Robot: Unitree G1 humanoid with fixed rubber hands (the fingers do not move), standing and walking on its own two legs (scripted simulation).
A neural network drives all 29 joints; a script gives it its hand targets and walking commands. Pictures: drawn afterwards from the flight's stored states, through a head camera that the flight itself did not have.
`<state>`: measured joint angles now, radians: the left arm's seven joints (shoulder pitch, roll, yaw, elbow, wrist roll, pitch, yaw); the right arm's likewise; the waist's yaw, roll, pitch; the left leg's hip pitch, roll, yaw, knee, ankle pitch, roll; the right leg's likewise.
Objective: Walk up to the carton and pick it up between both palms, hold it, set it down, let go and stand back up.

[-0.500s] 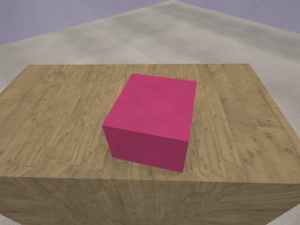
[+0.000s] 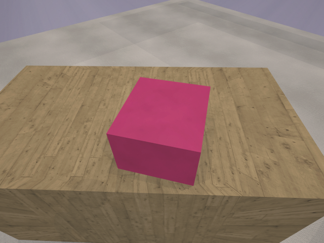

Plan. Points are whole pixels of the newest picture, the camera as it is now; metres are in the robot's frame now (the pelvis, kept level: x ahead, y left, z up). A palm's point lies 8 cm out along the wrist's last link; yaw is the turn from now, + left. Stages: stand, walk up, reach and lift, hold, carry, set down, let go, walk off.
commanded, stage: stand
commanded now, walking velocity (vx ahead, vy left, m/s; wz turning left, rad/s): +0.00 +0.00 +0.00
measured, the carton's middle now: (164, 127) +0.50 -0.01 -0.01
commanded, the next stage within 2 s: none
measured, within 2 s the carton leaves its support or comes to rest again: neither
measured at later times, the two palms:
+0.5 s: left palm out of the picture +0.02 +0.24 -0.13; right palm out of the picture +0.02 -0.23 -0.14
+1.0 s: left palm out of the picture +0.03 +0.23 -0.13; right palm out of the picture +0.04 -0.23 -0.14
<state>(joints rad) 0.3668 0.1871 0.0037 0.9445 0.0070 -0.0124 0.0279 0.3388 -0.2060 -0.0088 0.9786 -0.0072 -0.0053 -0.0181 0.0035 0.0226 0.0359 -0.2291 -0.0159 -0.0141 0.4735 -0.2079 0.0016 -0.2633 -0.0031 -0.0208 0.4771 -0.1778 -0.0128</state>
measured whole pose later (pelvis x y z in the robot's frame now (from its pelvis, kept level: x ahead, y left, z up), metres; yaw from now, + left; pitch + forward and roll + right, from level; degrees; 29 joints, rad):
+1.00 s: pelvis +0.03 +0.00 +0.00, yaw -1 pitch -2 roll +0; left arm 0.33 0.17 -0.01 1.01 0.00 -0.01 0.04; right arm 0.30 -0.19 0.00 1.03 0.00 0.00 -0.04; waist 0.01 0.02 0.05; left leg -0.17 0.00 -0.01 0.45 -0.25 0.00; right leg -0.21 0.01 0.00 0.45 -0.21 -0.01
